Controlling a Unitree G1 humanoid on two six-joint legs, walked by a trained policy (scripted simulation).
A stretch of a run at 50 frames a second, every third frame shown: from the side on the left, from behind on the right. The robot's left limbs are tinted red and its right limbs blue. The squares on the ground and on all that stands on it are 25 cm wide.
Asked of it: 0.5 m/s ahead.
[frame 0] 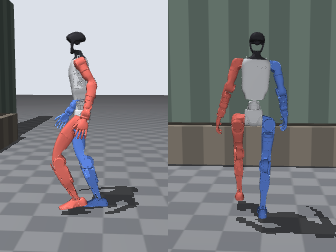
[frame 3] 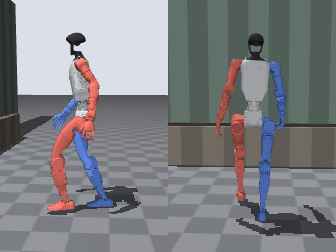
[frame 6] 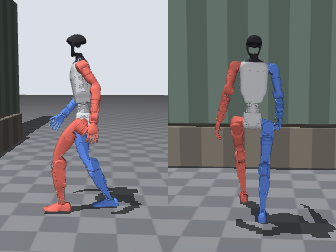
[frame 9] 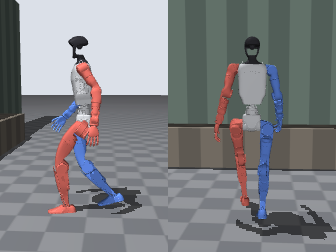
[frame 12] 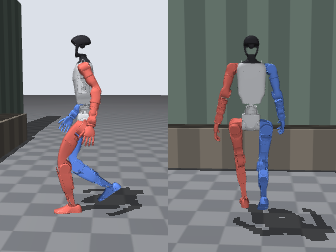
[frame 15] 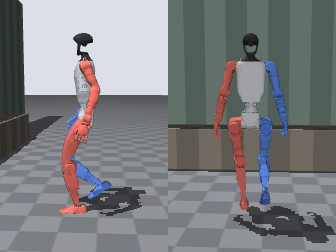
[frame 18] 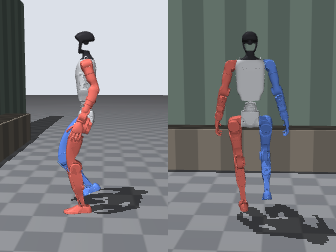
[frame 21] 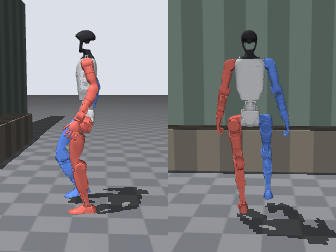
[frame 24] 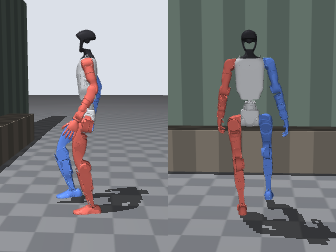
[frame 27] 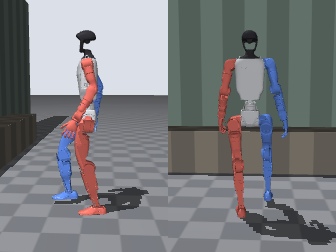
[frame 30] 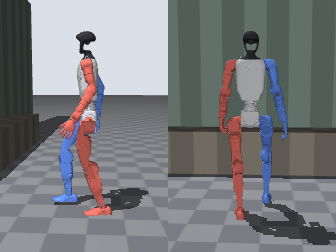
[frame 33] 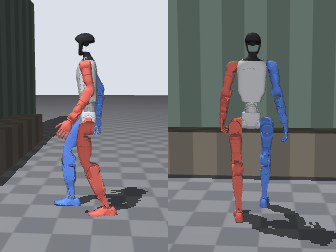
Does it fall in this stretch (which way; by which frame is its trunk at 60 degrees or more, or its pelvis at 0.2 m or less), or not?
no
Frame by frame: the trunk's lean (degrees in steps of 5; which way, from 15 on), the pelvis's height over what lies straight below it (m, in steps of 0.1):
0: 5, 0.8
3: 5, 0.8
6: 5, 0.8
9: 5, 0.7
12: 5, 0.7
15: 0, 0.8
18: 0, 0.8
21: 0, 0.8
24: 0, 0.8
27: 0, 0.8
30: 5, 0.8
33: 5, 0.8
